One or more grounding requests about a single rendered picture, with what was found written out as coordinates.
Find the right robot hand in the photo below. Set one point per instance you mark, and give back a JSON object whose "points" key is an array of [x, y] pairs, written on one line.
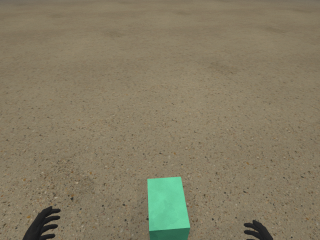
{"points": [[262, 233]]}

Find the carton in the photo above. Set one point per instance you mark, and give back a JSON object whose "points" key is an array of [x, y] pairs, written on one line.
{"points": [[167, 210]]}

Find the left robot hand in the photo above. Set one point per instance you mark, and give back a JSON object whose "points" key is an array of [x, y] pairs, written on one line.
{"points": [[37, 228]]}

